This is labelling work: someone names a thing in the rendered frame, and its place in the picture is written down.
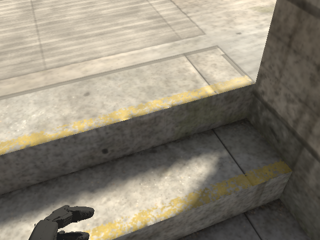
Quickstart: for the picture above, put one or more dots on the left robot hand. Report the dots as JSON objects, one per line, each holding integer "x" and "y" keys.
{"x": 47, "y": 229}

